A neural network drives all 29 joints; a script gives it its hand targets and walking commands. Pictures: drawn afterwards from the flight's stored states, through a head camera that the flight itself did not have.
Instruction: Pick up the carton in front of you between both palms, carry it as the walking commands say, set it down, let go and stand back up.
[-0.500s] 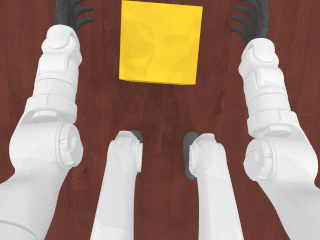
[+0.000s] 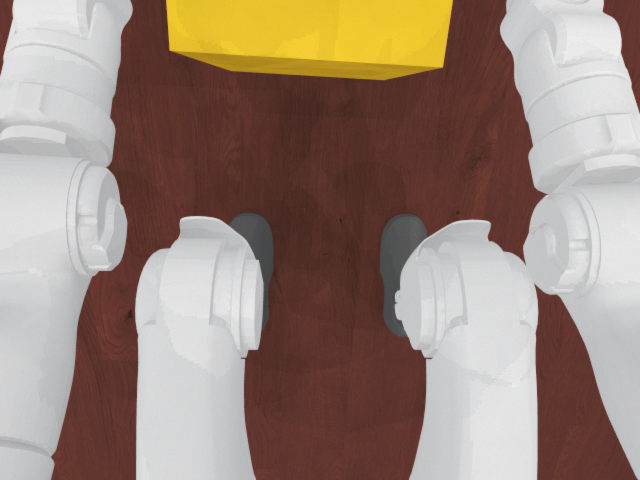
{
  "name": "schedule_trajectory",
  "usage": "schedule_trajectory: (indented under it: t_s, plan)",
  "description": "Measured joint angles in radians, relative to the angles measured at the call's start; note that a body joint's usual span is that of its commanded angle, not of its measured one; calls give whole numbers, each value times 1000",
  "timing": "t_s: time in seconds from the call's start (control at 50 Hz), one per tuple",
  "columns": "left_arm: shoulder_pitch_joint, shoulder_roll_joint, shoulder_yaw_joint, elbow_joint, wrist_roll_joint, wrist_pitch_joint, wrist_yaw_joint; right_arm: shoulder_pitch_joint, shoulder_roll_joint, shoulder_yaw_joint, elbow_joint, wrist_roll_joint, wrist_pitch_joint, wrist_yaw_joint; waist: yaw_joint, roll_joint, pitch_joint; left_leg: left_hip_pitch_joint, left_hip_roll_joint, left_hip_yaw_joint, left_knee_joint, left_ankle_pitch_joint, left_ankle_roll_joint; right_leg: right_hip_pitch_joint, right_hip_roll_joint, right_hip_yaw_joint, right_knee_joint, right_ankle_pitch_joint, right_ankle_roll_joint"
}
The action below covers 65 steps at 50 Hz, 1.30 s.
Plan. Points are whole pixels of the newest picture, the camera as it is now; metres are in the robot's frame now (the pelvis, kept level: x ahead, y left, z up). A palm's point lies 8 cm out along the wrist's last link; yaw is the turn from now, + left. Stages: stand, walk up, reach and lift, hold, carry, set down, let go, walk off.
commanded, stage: reach and lift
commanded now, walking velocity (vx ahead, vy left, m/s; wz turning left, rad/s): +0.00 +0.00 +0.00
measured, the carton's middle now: out of the picture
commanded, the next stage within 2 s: none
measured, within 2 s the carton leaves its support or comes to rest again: leaves its support in 0.78 s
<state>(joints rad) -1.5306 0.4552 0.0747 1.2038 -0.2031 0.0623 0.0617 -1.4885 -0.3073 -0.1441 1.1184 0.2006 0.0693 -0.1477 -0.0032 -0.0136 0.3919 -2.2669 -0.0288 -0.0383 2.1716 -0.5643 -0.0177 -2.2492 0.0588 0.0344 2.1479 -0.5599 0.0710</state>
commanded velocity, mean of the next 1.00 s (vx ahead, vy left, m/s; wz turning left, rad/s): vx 0.00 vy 0.00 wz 0.00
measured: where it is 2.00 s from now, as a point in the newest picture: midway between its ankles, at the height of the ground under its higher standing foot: (327, 294)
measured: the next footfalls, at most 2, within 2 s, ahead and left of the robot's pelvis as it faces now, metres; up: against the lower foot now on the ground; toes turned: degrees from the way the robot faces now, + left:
none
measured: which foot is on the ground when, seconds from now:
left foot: down 0.00-1.00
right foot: down 0.00-1.00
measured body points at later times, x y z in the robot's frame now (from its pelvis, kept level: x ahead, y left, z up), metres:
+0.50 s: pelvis +0.00 +0.00 -0.01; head +0.37 +0.02 +0.23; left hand +0.56 +0.18 -0.19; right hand +0.56 -0.12 -0.19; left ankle +0.11 +0.12 -0.34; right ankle +0.12 -0.13 -0.34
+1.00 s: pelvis +0.01 +0.00 +0.00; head +0.33 +0.03 +0.31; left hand +0.55 +0.19 -0.11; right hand +0.55 -0.12 -0.11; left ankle +0.11 +0.12 -0.34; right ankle +0.12 -0.14 -0.34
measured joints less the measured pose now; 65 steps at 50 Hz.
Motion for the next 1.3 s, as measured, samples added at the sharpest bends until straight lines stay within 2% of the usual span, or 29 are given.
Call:
schedule_trajectory:
  t_s: [0.22, 0.46, 0.54, 0.62, 0.7, 0.78, 0.82, 0.88, 0.92, 0.98, 1.04, 1.18, 1.3]
  plan:
    - [43, -31, -33, -19, -22, -26, 15, 66, 14, 31, -30, 25, -29, -11, 8, -5, -32, -11, 3, -1, 54, -34, 0, -11, -5, -6, 55, -35, -5]
    - [-3, -60, -56, 12, -17, -20, 4, 13, 48, 33, 8, 10, -24, -4, 9, -8, -15, -3, 4, -5, 23, -3, -4, -4, -3, -10, 24, -3, -8]
    - [-40, -76, -48, 30, -1, -18, 35, -17, 71, 7, 12, -19, -25, -36, 11, -6, 10, 9, 3, -5, 16, 2, -4, 8, 0, -8, 17, 2, -6]
    - [-63, -81, -13, 52, 45, 8, 31, -29, 86, -68, 10, -79, 5, -32, 12, -6, 13, 11, 1, -4, 25, -1, -3, 10, 8, -3, 26, -1, -2]
    - [-30, -103, 57, -3, 112, 59, 1, 7, 106, -144, -50, -149, 56, 2, 15, -8, -4, 6, -1, 0, 47, -15, -1, 4, 12, 3, 50, -17, 0]
    - [42, -128, 74, -95, 126, 103, -8, 44, 110, -160, -99, -156, 96, 9, 18, -20, -41, -4, 0, 2, 61, -31, -1, -9, 20, 7, 65, -31, 2]
    - [82, -140, 67, -146, 119, 118, 7, 71, 118, -158, -135, -145, 109, 0, 17, -26, -66, -10, -2, 1, 63, -36, -3, -16, 27, 9, 67, -35, 5]
    - [142, -166, 63, -229, 108, 147, 69, 128, 144, -155, -210, -129, 126, -22, 13, -31, -117, -19, -12, -5, 56, -37, -10, -23, 40, 16, 60, -38, 13]
    - [183, -183, 80, -284, 114, 168, 68, 181, 163, -164, -271, -129, 139, -22, 13, -31, -164, -23, -25, -11, 42, -33, -19, -26, 47, 23, 48, -38, 21]
    - [244, -215, 118, -352, 145, 201, 56, 261, 200, -185, -351, -151, 162, -21, 15, -26, -247, -17, -45, -20, 7, -23, -32, -17, 53, 29, 16, -35, 26]
    - [292, -254, 178, -374, 196, 230, 33, 317, 244, -237, -387, -207, 190, -5, 16, -17, -335, 5, -58, -29, -46, -8, -38, 9, 51, 30, -34, -27, 25]
    - [332, -330, 328, -341, 360, 275, -15, 350, 311, -375, -369, -372, 249, 50, 9, -5, -463, 91, -73, -42, -209, 45, -41, 97, 50, 33, -191, 18, 11]
    - [354, -369, 391, -368, 439, 292, -36, 359, 329, -413, -381, -433, 271, 77, 6, -5, -509, 159, -74, -47, -325, 80, -40, 161, 61, 44, -305, 55, 8]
